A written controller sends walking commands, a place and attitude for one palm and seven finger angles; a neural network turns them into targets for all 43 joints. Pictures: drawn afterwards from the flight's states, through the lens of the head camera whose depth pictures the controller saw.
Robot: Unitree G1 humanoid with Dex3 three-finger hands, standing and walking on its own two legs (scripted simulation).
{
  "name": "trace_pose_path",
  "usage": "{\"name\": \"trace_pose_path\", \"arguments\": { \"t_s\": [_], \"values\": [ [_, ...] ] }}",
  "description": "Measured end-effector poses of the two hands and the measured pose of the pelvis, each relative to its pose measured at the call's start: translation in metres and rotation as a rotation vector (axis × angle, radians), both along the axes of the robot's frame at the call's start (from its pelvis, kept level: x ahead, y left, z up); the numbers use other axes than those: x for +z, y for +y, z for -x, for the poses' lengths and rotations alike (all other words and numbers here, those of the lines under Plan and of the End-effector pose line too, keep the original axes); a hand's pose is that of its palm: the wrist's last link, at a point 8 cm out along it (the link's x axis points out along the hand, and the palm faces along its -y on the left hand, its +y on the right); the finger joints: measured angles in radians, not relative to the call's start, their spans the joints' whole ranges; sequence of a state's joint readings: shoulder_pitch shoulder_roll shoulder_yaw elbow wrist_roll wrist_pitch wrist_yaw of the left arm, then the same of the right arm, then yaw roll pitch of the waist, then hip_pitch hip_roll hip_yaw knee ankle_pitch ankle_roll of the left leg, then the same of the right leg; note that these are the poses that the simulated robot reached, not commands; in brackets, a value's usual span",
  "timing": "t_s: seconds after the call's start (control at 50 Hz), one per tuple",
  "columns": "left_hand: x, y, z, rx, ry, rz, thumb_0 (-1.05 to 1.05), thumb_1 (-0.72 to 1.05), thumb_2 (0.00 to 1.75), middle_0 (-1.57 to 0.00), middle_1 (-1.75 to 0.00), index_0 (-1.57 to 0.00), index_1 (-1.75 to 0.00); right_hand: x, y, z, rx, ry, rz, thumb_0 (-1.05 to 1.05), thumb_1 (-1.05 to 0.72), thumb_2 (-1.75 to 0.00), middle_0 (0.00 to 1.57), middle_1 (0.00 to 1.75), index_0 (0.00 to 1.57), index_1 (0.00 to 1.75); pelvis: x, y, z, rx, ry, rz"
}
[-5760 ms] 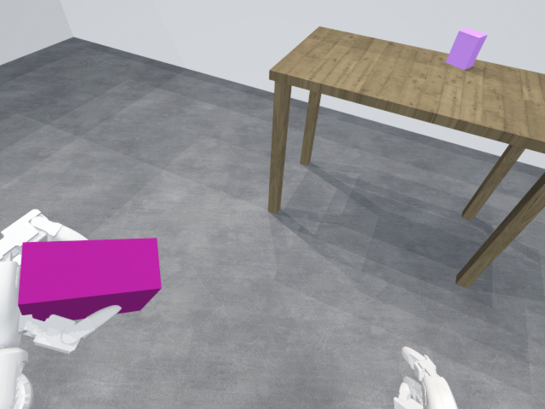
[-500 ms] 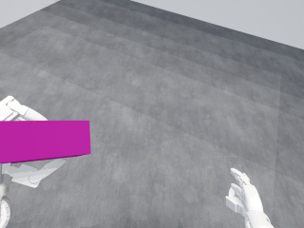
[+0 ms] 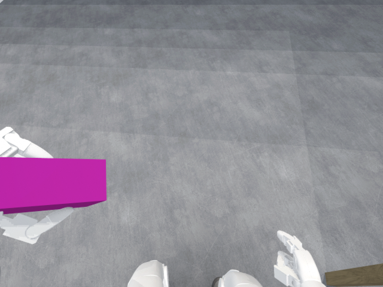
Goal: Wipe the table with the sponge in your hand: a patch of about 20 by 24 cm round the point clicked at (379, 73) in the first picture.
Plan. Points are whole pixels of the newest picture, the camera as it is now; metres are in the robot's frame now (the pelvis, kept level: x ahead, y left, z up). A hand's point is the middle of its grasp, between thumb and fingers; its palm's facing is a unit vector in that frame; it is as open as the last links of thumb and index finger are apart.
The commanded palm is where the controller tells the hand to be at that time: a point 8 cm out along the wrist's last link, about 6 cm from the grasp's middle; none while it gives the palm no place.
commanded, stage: turn to face it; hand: left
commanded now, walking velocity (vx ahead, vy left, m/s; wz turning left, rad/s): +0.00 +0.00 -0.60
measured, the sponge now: (66, 186) +0.24 +0.19 +0.16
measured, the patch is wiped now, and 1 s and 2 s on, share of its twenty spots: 0.00 0.00 0.00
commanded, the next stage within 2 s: none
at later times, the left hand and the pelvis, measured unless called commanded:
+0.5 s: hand (104, 224) +0.18 +0.11 +0.19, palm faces +0.18 -0.87 -0.46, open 10.1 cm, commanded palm +0.13 +0.16 +0.19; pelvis -0.10 -0.07 +0.01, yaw -16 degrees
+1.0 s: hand out of the picture +0.11 -0.09 +0.20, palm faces -0.14 -0.79 -0.60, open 10.1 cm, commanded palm +0.09 -0.01 +0.19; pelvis -0.20 -0.16 +0.01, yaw -33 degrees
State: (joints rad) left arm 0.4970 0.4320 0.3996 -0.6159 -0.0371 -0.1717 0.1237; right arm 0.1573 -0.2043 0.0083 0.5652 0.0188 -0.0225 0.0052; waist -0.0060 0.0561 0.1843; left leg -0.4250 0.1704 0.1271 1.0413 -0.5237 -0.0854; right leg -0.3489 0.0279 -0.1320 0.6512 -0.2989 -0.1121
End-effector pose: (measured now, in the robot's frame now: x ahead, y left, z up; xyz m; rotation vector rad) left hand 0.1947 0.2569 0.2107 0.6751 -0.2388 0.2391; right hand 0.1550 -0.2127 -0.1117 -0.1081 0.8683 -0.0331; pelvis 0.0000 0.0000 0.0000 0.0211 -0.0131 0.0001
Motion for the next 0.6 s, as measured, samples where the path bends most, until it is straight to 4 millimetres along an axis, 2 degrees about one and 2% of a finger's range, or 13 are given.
{"name": "trace_pose_path", "arguments": {
  "t_s": [0.14,0.26,0.38,0.44,0.52,0.6],
  "values": [
    [0.002,-0.026,0.007,-0.007,0.066,-0.007,-0.01,-0.48,1.00,-0.74,-1.36,-0.74,-1.36,0.014,-0.065,0.027,-0.158,-0.021,0.038,0.01,-0.91,-0.90,0.20,0.30,0.19,0.30,0.009,-0.024,0.019,-0.087,0.008,-0.032],
    [0.004,-0.051,0.028,-0.032,0.001,0.085,-0.01,-0.48,1.00,-0.74,-1.36,-0.74,-1.36,0.027,-0.102,0.059,-0.199,-0.034,0.079,0.01,-0.91,-0.90,0.20,0.30,0.19,0.30,0.013,-0.040,0.039,-0.142,0.001,-0.047],
    [0.013,-0.078,0.041,-0.105,-0.089,0.138,-0.01,-0.48,1.00,-0.74,-1.36,-0.74,-1.36,0.041,-0.121,0.095,-0.229,-0.043,0.104,0.01,-0.91,-0.90,0.20,0.30,0.19,0.30,0.018,-0.055,0.062,-0.207,0.019,-0.069],
    [0.011,-0.089,0.042,-0.147,-0.113,0.142,-0.01,-0.48,1.00,-0.74,-1.36,-0.74,-1.36,0.045,-0.127,0.115,-0.258,-0.053,0.106,0.01,-0.91,-0.90,0.20,0.30,0.19,0.30,0.016,-0.062,0.076,-0.248,0.033,-0.066],
    [-0.005,-0.111,0.043,-0.215,-0.093,0.106,-0.01,-0.48,1.00,-0.74,-1.36,-0.74,-1.36,0.040,-0.134,0.146,-0.289,-0.086,0.110,0.01,-0.91,-0.90,0.20,0.30,0.19,0.30,0.003,-0.073,0.106,-0.290,-0.015,-0.064],
    [-0.011,-0.143,0.054,-0.258,-0.034,0.090,-0.01,-0.48,1.00,-0.74,-1.36,-0.74,-1.36,0.027,-0.140,0.181,-0.345,-0.094,0.035,0.01,-0.91,-0.90,0.20,0.30,0.20,0.30,0.001,-0.089,0.120,-0.352,-0.028,-0.040]
  ]
}}
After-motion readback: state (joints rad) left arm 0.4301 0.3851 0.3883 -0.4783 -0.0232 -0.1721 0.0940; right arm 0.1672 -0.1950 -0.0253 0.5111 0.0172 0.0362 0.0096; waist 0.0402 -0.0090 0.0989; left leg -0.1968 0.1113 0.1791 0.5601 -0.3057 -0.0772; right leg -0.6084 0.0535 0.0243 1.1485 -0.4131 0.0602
